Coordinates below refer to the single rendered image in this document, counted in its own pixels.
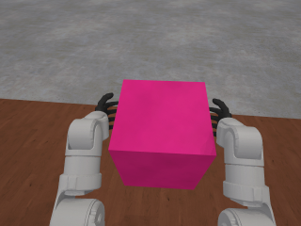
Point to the carton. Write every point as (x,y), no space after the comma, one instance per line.
(162,134)

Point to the left robot forearm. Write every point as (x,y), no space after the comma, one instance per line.
(84,147)

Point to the robot right upper arm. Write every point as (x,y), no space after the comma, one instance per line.
(243,217)

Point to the robot left hand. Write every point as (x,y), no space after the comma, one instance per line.
(103,105)

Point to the right robot forearm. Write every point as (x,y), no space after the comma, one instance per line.
(244,172)

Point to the robot left upper arm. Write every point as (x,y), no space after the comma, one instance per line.
(79,212)

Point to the robot right hand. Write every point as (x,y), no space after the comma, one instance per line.
(222,113)

